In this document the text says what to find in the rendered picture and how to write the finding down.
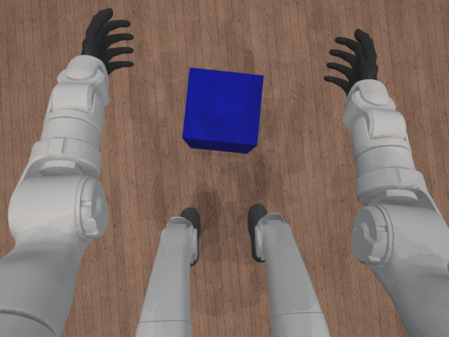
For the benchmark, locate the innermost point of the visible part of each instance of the carton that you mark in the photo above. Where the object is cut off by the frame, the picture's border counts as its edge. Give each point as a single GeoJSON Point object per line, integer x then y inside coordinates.
{"type": "Point", "coordinates": [222, 110]}

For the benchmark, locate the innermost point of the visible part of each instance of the robot right hand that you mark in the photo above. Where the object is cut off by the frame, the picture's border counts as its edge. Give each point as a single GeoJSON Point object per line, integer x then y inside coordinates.
{"type": "Point", "coordinates": [363, 62]}

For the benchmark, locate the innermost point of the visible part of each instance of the robot shin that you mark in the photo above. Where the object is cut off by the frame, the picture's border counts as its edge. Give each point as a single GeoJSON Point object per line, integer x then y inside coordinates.
{"type": "Point", "coordinates": [176, 220]}
{"type": "Point", "coordinates": [273, 216]}

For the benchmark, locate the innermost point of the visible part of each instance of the robot right shin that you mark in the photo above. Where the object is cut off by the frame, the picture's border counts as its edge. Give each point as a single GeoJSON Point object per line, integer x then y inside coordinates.
{"type": "Point", "coordinates": [273, 216]}

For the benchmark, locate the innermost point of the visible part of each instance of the robot left upper arm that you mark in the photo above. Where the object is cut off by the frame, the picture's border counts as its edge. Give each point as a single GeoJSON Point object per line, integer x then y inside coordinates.
{"type": "Point", "coordinates": [53, 219]}

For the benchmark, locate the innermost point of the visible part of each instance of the left robot forearm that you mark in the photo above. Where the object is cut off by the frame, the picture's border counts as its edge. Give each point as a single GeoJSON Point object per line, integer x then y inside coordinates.
{"type": "Point", "coordinates": [72, 128]}

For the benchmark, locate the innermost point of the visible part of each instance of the right robot forearm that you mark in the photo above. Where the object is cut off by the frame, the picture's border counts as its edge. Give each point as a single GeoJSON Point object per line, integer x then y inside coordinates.
{"type": "Point", "coordinates": [382, 153]}

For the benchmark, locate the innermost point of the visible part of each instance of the robot left shin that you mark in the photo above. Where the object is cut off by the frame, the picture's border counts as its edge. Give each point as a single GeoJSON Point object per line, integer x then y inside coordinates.
{"type": "Point", "coordinates": [176, 220]}

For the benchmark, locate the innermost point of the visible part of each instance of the robot left hand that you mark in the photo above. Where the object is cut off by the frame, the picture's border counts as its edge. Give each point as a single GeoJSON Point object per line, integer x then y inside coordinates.
{"type": "Point", "coordinates": [97, 41]}

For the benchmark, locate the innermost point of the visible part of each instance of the robot right upper arm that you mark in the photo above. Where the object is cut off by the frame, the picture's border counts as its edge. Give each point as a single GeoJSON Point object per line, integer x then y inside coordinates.
{"type": "Point", "coordinates": [407, 248]}

